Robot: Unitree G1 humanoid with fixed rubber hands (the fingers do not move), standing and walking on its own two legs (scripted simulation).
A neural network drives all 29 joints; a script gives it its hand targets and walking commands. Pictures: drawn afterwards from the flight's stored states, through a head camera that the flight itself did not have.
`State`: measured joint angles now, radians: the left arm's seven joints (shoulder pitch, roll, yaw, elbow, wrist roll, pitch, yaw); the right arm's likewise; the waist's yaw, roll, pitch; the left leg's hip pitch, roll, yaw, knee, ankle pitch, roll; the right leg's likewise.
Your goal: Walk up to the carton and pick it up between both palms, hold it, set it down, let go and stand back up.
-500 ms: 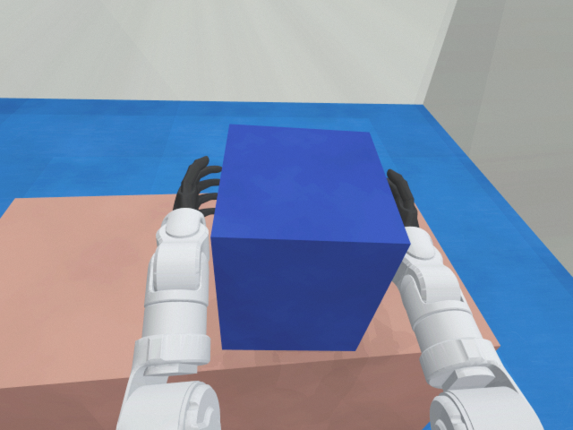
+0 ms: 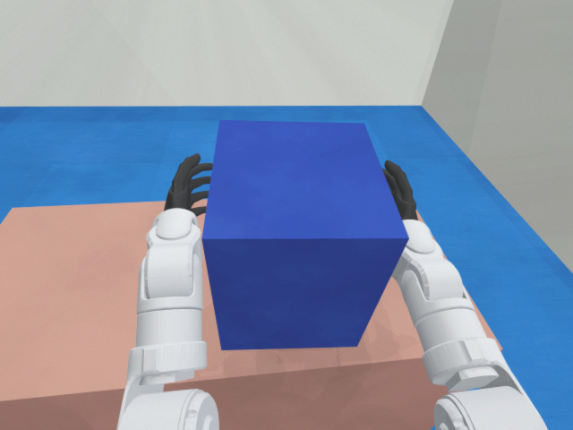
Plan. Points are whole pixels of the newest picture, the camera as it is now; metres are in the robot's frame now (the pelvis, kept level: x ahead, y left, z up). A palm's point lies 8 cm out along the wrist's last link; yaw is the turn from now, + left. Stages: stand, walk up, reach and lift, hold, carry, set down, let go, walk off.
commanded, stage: reach and lift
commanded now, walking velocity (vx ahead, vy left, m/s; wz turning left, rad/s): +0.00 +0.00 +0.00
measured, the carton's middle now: (291, 238) +0.36 +0.00 +0.12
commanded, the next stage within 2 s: hold in 0.64 s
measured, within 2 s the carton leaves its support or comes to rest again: neither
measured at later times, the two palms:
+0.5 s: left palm (176, 208) +0.35 +0.14 +0.19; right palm (404, 211) +0.35 -0.15 +0.18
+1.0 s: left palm (175, 204) +0.34 +0.14 +0.20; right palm (409, 208) +0.34 -0.15 +0.19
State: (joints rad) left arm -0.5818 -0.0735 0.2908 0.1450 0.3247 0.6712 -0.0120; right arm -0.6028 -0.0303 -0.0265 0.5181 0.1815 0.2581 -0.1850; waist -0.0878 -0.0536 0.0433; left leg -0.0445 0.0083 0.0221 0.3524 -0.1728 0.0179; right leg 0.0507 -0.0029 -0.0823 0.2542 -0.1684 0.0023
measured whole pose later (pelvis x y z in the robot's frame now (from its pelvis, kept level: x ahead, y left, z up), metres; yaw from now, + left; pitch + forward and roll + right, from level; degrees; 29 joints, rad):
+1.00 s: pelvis -0.01 +0.00 +0.00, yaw +0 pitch -9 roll -1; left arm -0.63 -0.06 0.32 0.13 0.34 0.76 -0.03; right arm -0.67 -0.04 -0.04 0.51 0.19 0.34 -0.19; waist -0.09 -0.04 0.03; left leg -0.03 0.01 0.02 0.34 -0.15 0.01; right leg 0.06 0.00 -0.08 0.27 -0.16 0.00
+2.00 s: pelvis -0.01 +0.00 +0.00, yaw +0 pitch -9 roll -1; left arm -0.58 -0.06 0.30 0.06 0.33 0.77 -0.03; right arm -0.64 -0.04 -0.01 0.46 0.21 0.35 -0.20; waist -0.09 -0.04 0.04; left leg -0.02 0.01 0.01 0.34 -0.16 0.01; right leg 0.07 0.00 -0.08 0.26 -0.17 0.00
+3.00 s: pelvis -0.01 +0.00 +0.00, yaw +0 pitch -10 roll -1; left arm -0.61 -0.06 0.30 0.10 0.34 0.75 -0.03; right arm -0.65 -0.04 -0.03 0.50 0.20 0.32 -0.19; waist -0.08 -0.05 0.04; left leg -0.02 0.00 0.01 0.34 -0.15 0.02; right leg 0.06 0.00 -0.07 0.26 -0.16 0.00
